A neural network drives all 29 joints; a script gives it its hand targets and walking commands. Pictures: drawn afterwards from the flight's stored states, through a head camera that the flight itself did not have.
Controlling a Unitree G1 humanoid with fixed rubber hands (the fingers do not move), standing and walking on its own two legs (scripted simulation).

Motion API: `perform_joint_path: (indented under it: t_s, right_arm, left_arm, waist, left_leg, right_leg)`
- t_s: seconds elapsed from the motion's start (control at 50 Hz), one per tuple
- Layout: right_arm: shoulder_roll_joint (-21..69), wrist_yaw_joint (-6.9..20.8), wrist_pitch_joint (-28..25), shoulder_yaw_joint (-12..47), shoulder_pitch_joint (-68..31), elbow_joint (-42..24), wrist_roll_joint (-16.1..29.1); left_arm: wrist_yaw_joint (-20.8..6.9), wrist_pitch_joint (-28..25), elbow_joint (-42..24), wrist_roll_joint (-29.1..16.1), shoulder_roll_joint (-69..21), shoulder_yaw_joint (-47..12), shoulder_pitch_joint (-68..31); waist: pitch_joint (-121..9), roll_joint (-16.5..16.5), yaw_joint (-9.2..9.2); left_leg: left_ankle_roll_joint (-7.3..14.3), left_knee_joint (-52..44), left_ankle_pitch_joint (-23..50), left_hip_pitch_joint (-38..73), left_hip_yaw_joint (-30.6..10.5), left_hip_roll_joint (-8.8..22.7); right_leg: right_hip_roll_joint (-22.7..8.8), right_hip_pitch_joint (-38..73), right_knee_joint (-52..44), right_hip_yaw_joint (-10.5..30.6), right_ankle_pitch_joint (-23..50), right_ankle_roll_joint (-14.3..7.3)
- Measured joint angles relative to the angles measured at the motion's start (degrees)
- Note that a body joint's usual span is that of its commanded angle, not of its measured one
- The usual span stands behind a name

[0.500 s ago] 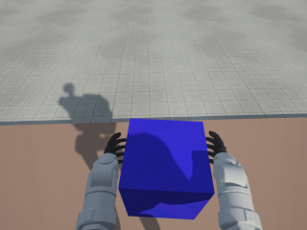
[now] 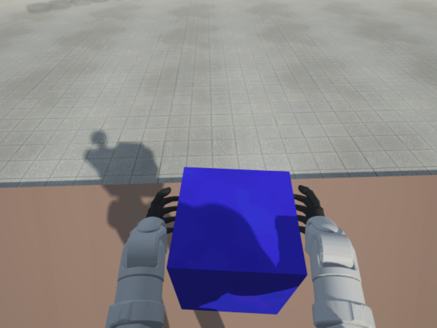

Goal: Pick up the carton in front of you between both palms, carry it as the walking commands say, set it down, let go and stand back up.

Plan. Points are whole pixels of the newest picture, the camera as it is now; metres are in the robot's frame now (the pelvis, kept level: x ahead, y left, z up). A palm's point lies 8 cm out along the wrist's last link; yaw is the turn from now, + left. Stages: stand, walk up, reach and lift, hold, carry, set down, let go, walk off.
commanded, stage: hold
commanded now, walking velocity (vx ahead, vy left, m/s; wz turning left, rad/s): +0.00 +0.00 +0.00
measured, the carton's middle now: (232, 244) +0.29 +0.00 -0.02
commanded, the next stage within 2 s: carry in 0.18 s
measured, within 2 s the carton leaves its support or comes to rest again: neither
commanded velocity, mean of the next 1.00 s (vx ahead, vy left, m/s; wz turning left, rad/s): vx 0.43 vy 0.00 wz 0.00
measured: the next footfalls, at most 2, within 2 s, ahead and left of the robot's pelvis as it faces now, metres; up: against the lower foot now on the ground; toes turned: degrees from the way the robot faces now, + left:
left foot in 0.68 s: +0.22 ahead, +0.11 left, +0.00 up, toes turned +9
right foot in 1.04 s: +0.47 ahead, -0.15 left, +0.00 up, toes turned -16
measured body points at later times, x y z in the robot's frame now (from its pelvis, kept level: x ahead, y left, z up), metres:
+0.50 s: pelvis +0.04 -0.02 +0.00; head -0.01 -0.02 +0.45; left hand +0.34 +0.12 +0.08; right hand +0.33 -0.18 +0.08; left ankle +0.05 +0.12 -0.71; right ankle +0.00 -0.10 -0.75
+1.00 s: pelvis +0.30 -0.03 -0.01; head +0.27 -0.04 +0.44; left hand +0.57 +0.10 +0.09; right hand +0.54 -0.20 +0.08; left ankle +0.18 +0.10 -0.75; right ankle +0.41 -0.14 -0.73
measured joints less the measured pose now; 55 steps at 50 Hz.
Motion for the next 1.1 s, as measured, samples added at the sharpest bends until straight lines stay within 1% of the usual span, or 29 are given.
perform_joint_path:
  t_s: [0.08,0.22,0.24,0.28,0.3,0.32,0.36,0.38,0.4,0.44,0.48,0.5,0.56,0.62,0.66,0.68,0.7,0.72,0.76,0.8,0.84,0.9,0.98,1.02,1.04,1.06,1.08,1.1]
  right_arm:
    - [0.4,0.2,0.5,-1.7,-1.6,2.0,-0.9]
    - [0.7,0.3,0.2,-2.5,-2.7,2.0,-0.9]
    - [0.7,0.2,0.4,-2.4,-2.7,1.7,-0.7]
    - [0.7,-0.3,1.2,-1.5,-2.5,0.6,-0.1]
    - [0.7,-0.5,1.7,-0.9,-2.4,-0.4,0.3]
    - [0.6,-0.8,2.5,-0.3,-2.3,-1.7,0.7]
    - [0.5,-1.6,4.2,1.1,-2.0,-5.0,1.4]
    - [0.4,-1.9,5.3,1.5,-1.9,-6.6,1.7]
    - [0.1,-2.0,6.4,1.6,-1.5,-8.3,2.1]
    - [-0.7,-2.3,9.2,1.5,0.4,-11.8,3.5]
    - [-1.0,-2.7,12.2,1.5,1.9,-14.7,5.3]
    - [-0.9,-3.5,13.6,2.0,2.4,-16.0,6.1]
    - [-0.8,-4.4,16.8,3.1,3.6,-20.9,8.0]
    - [-1.1,-5.6,19.7,4.7,5.5,-27.0,9.7]
    - [-1.2,-6.2,21.6,5.9,6.5,-30.3,10.4]
    - [-1.2,-6.4,22.3,6.5,6.7,-31.3,10.6]
    - [-1.2,-6.6,22.9,7.4,6.9,-31.8,10.7]
    - [-1.2,-6.9,23.4,8.3,7.3,-31.9,10.8]
    - [-1.4,-7.3,25.1,9.6,8.8,-32.9,11.1]
    - [-1.5,-7.7,26.5,9.9,10.8,-34.9,11.5]
    - [-1.5,-8.3,27.4,9.9,12.1,-36.9,11.9]
    - [-1.5,-8.7,27.9,9.6,12.3,-39.0,12.3]
    - [-1.5,-8.7,28.2,9.5,11.6,-39.1,12.6]
    - [-1.5,-8.7,28.4,9.5,11.1,-39.0,12.6]
    - [-1.5,-8.7,28.6,9.2,10.8,-39.1,12.6]
    - [-1.6,-8.7,28.6,8.5,10.4,-38.7,12.7]
    - [-1.6,-8.7,28.5,7.8,10.3,-38.1,12.7]
    - [-1.5,-8.7,28.6,7.4,10.3,-37.5,12.7]
  left_arm:
    - [-0.4,0.4,2.3,1.1,-0.4,1.4,-1.8]
    - [-0.6,0.1,2.1,1.1,-0.6,2.4,-2.8]
    - [-0.5,0.3,1.8,0.8,-0.6,2.4,-2.6]
    - [-0.2,1.0,0.2,0.0,-0.4,2.1,-2.0]
    - [-0.1,1.6,-1.0,-0.6,-0.2,1.9,-1.6]
    - [0.1,2.2,-2.3,-1.4,0.1,1.5,-1.4]
    - [0.5,3.8,-5.0,-2.8,0.7,0.7,-1.5]
    - [0.6,4.6,-5.9,-3.4,0.9,0.5,-1.8]
    - [0.7,5.3,-6.6,-3.9,0.7,0.2,-2.1]
    - [1.8,7.4,-7.7,-4.5,-0.2,-0.9,-1.9]
    - [3.0,10.5,-10.6,-5.6,-0.2,-2.5,-0.4]
    - [3.8,12.0,-12.6,-6.2,0.0,-3.4,0.6]
    - [5.2,16.4,-19.5,-8.0,0.6,-4.8,2.8]
    - [6.2,19.7,-25.7,-9.3,0.8,-5.9,4.4]
    - [6.3,21.6,-29.4,-9.7,0.9,-6.3,5.7]
    - [6.4,22.5,-31.2,-9.9,1.0,-6.1,6.3]
    - [6.4,23.2,-32.5,-10.1,1.1,-5.8,7.1]
    - [6.4,23.9,-33.5,-10.5,1.2,-5.3,8.2]
    - [6.6,25.4,-35.1,-11.2,1.2,-5.3,10.5]
    - [6.8,26.6,-36.3,-11.7,1.2,-6.0,11.8]
    - [7.0,27.2,-37.0,-12.1,1.2,-6.8,12.1]
    - [7.1,27.2,-38.0,-12.3,1.2,-7.2,12.0]
    - [7.1,27.2,-38.8,-12.1,1.2,-7.2,12.1]
    - [7.1,27.5,-38.9,-12.0,1.2,-7.1,11.9]
    - [7.1,27.5,-38.7,-12.0,1.2,-7.1,11.4]
    - [7.1,27.1,-37.7,-11.9,1.2,-7.4,10.9]
    - [7.1,26.8,-36.4,-11.7,1.2,-7.7,10.4]
    - [7.1,26.8,-35.4,-11.6,1.2,-7.9,10.2]
  waist:
    - [0.9,0.0,0.04]
    - [0.8,0.1,0.32]
    - [-0.4,0.2,0.49]
    - [-2.8,0.5,0.96]
    - [-3.8,0.8,1.33]
    - [-4.7,1.4,1.59]
    - [-6.4,1.9,2.04]
    - [-7.2,1.8,2.19]
    - [-7.8,2.0,2.07]
    - [-9.4,1.4,1.34]
    - [-10.5,0.1,0.78]
    - [-10.8,-0.4,0.59]
    - [-11.0,-1.0,0.22]
    - [-10.6,-1.1,0.47]
    - [-10.5,-1.0,0.76]
    - [-10.5,-1.1,0.89]
    - [-10.6,-1.3,0.9]
    - [-10.8,-1.4,0.89]
    - [-10.7,-0.4,0.8]
    - [-10.4,0.7,0.01]
    - [-10.0,1.7,-1.06]
    - [-9.7,2.7,-2.22]
    - [-10.5,3.1,-2.56]
    - [-10.8,2.7,-2.26]
    - [-10.8,2.7,-1.94]
    - [-10.8,3.3,-1.21]
    - [-10.6,3.4,-0.42]
    - [-10.2,3.1,0.21]
  left_leg:
    - [0.0,0.8,-0.1,-0.1,0.0,0.0]
    - [0.1,2.5,-0.5,-2.2,0.4,-0.1]
    - [0.1,3.7,-2.0,-3.8,0.8,0.0]
    - [0.2,5.4,-6.4,-6.2,1.8,0.1]
    - [0.4,5.5,-7.0,-7.0,2.4,0.4]
    - [0.4,5.5,-6.4,-7.7,2.8,0.8]
    - [0.2,6.4,-5.1,-9.3,3.4,1.4]
    - [0.0,7.9,-5.6,-10.4,3.7,1.5]
    - [0.0,10.7,-8.6,-11.8,3.7,1.8]
    - [0.0,17.4,-12.7,-15.5,5.3,2.5]
    - [0.1,21.9,-13.6,-18.9,7.3,2.7]
    - [0.2,22.2,-13.3,-20.1,8.2,2.9]
    - [0.2,18.4,-9.9,-22.1,10.6,3.1]
    - [0.3,11.5,-6.5,-21.9,13.2,2.8]
    - [0.5,5.7,-4.4,-19.5,15.2,2.3]
    - [1.5,4.2,-1.9,-18.3,15.8,2.0]
    - [2.4,5.2,1.7,-18.3,16.5,2.0]
    - [3.1,7.2,0.9,-18.5,17.2,2.0]
    - [3.6,8.0,-3.2,-16.9,18.1,2.5]
    - [3.2,5.8,-4.7,-14.3,17.9,2.8]
    - [2.5,2.8,-4.5,-11.3,17.2,3.1]
    - [1.4,-0.4,-5.6,-6.8,16.3,3.9]
    - [-0.8,-1.5,-9.5,-0.8,15.5,5.2]
    - [-2.3,1.5,-13.6,1.2,14.9,6.2]
    - [-2.7,5.3,-16.5,1.1,14.3,7.0]
    - [-2.5,11.7,-18.2,-1.0,13.5,8.5]
    - [-1.9,20.2,-18.5,-4.6,11.5,8.9]
    - [-1.3,28.8,-18.4,-8.9,9.6,8.3]
  right_leg:
    - [0.1,-0.1,0.8,0.0,-0.1,0.0]
    - [0.0,-2.4,2.5,0.2,-0.5,0.2]
    - [0.0,-4.2,4.3,0.3,-2.6,0.3]
    - [-0.5,-8.0,8.6,-0.4,-10.4,0.2]
    - [-0.8,-10.0,11.3,-1.8,-12.2,0.3]
    - [-0.9,-11.3,13.0,-3.5,-12.4,0.3]
    - [-1.2,-11.6,11.2,-6.2,-10.8,0.1]
    - [-1.2,-11.3,9.1,-6.4,-9.0,-0.6]
    - [-0.9,-11.5,8.6,-6.8,-5.7,-1.4]
    - [-1.1,-11.3,8.3,-8.1,-4.6,-2.4]
    - [-1.7,-10.0,5.7,-8.6,-5.2,-2.8]
    - [-2.0,-9.3,4.0,-8.4,-5.0,-2.7]
    - [-2.8,-7.1,-0.4,-7.9,-4.0,-2.0]
    - [-3.3,-5.2,-1.7,-7.9,-5.4,-1.3]
    - [-3.6,-4.9,1.3,-7.8,-8.6,-0.7]
    - [-3.9,-5.5,4.7,-7.4,-11.2,-0.4]
    - [-4.7,-7.4,10.4,-7.7,-13.8,-0.2]
    - [-5.1,-10.4,17.4,-7.8,-15.2,-0.2]
    - [-4.8,-17.1,29.3,-8.0,-17.0,-0.8]
    - [-4.8,-22.7,34.0,-9.2,-16.5,-1.1]
    - [-5.2,-26.8,32.2,-10.4,-14.0,-1.1]
    - [-5.9,-30.1,23.5,-12.0,-7.8,-0.8]
    - [-6.0,-29.5,12.1,-15.0,1.4,-0.2]
    - [-5.6,-26.8,8.2,-17.0,2.3,-0.4]
    - [-5.3,-25.5,7.7,-17.9,4.1,-1.5]
    - [-4.9,-25.8,10.3,-18.8,4.8,-3.0]
    - [-4.8,-25.9,12.8,-19.3,2.8,-4.1]
    - [-4.8,-25.3,13.6,-19.7,0.6,-4.7]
